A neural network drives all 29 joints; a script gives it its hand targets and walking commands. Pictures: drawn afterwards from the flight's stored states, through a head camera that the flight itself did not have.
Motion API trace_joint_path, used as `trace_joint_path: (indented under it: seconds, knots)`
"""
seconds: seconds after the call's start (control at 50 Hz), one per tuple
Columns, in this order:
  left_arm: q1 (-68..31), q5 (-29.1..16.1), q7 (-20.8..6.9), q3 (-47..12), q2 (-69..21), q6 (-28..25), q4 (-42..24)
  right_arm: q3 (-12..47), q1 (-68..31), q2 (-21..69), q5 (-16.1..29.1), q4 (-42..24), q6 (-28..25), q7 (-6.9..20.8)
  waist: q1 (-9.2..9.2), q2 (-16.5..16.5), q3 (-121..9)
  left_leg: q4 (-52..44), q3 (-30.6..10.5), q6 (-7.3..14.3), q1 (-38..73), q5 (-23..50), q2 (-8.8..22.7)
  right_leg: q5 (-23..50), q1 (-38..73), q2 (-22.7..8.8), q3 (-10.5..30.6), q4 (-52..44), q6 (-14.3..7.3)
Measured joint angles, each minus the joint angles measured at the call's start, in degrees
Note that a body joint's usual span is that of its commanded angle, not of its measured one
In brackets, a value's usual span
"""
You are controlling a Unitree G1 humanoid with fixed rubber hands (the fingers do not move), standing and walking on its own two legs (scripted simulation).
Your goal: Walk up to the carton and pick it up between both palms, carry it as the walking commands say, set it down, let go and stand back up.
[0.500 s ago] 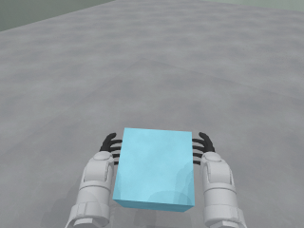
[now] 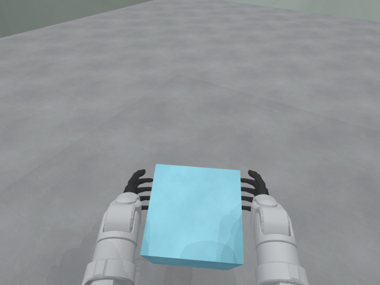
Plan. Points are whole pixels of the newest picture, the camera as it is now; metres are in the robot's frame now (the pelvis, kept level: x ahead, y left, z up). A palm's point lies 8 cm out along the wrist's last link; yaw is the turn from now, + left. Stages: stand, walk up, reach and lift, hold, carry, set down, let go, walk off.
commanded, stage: reach and lift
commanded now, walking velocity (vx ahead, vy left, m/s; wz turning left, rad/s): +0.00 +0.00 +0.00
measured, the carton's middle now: (193, 219) +0.30 -0.01 -0.04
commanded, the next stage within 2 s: hold in 0.40 s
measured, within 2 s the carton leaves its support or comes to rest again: neither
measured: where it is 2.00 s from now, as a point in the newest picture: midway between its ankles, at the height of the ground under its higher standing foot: outside the picture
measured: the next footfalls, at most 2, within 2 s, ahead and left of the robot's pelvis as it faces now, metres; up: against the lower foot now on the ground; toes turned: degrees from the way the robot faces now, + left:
left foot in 1.70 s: +0.23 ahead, +0.01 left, +0.00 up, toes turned +9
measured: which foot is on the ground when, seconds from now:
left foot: down 0.00-1.00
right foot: down 0.00-1.00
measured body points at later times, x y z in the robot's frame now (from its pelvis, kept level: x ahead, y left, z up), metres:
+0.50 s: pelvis -0.01 +0.00 +0.00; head -0.06 -0.01 +0.45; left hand +0.29 +0.14 +0.03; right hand +0.29 -0.15 +0.04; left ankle +0.01 +0.13 -0.74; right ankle +0.03 -0.13 -0.74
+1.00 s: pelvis -0.01 -0.01 +0.00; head -0.06 -0.01 +0.44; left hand +0.29 +0.13 +0.03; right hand +0.29 -0.15 +0.04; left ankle +0.01 +0.13 -0.74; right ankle +0.03 -0.13 -0.74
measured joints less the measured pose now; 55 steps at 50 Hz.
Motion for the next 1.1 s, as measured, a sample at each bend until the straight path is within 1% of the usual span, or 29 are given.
trace_joint_path:
  seconds: [0.2,0.34,0.5,0.78,1.1]
  knots:
    - [1.3,-0.7,0.5,-1.5,0.4,0.7,-1.1,1.2,1.7,-0.6,0.6,-1.7,0.9,1.2,-0.19,-0.1,0.3,-0.2,0.3,0.3,0.7,0.1,-0.2,0.3,0.8,-0.2,0.3,-0.6,0.3]
    - [1.8,-1.2,0.8,-1.9,0.5,0.8,-1.5,1.6,2.2,-0.7,0.7,-2.4,1.1,1.5,-0.09,0.2,0.7,0.0,0.3,0.2,0.5,0.3,-0.3,0.4,0.6,-0.2,0.4,-0.2,0.3]
    - [1.5,-1.2,0.7,-1.3,0.4,0.6,-1.1,1.3,1.5,-0.5,0.3,-2.0,1.0,1.3,0.36,0.4,0.8,0.7,0.2,-0.1,-0.1,0.4,-0.1,0.3,-0.3,0.0,0.2,1.0,0.0]
    - [0.7,-0.4,-0.3,-0.1,0.2,0.5,-0.2,0.2,-0.2,0.1,-0.8,0.0,0.3,0.4,1.27,0.2,0.5,1.3,-0.2,-0.6,-1.0,0.5,0.3,-0.1,-1.6,0.5,-0.1,2.6,-0.6]
    - [1.5,-0.6,-0.6,-1.2,0.4,1.3,-1.6,1.3,1.1,-0.3,-0.3,-1.1,0.7,0.5,1.07,0.1,0.4,1.1,0.0,-0.4,-0.7,0.3,0.0,0.0,-1.1,0.3,0.1,2.0,-0.3]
